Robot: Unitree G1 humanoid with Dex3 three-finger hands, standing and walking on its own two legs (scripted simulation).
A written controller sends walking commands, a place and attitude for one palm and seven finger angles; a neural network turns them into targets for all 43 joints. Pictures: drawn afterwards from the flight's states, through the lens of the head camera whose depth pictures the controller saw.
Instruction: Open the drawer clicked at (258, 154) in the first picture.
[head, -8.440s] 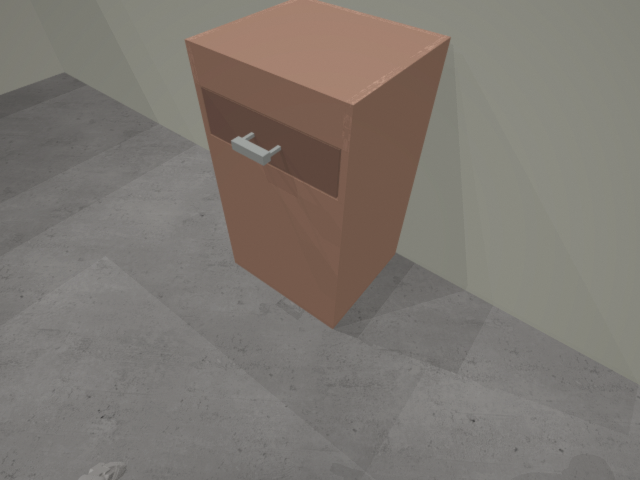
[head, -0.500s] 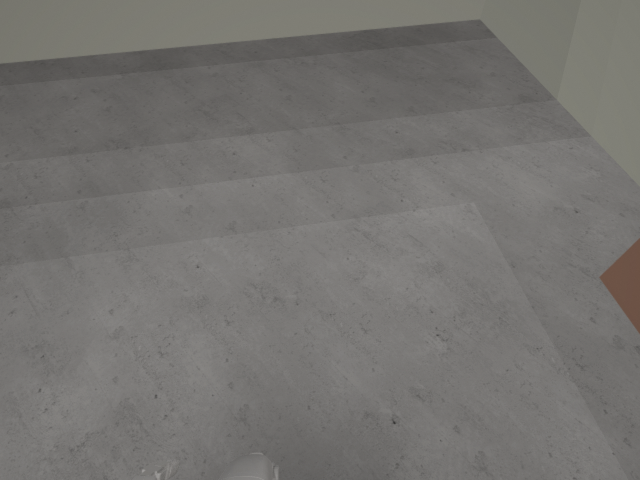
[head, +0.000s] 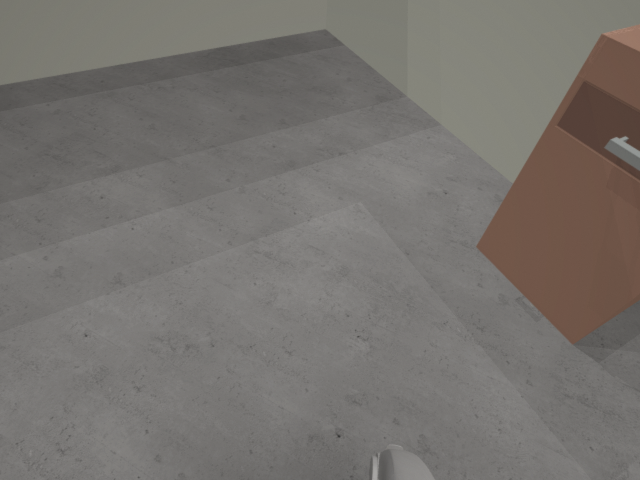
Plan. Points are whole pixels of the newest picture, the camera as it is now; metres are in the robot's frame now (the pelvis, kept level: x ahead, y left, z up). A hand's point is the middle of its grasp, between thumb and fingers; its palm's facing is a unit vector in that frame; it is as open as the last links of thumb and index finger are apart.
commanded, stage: walk to a spot facing it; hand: left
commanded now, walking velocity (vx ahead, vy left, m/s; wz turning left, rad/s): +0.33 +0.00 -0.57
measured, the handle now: (634, 152) +0.89 -0.76 -0.09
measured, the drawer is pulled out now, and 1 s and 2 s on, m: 0.00 0.00 0.00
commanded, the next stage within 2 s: turn to face it in 0.54 s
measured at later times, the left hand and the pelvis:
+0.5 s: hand (258, 410) +0.24 +0.10 -0.16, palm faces -0.11 -0.96 -0.24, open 7.2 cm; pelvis +0.16 -0.08 +0.00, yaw -9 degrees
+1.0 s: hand (261, 335) +0.38 +0.12 -0.18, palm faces -0.19 -0.97 -0.18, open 7.3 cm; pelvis +0.30 -0.05 -0.01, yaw -17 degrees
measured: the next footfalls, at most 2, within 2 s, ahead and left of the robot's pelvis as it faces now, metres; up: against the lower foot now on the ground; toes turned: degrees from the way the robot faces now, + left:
right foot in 0.14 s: +0.18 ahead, -0.16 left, +0.00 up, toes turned -14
left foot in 0.72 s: +0.40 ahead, +0.04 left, +0.00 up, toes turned +0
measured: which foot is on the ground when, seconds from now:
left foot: down 0.00-0.14, up 0.16-0.70, down 0.72-1.00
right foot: up 0.00-0.12, down 0.14-0.72, up 0.74-1.00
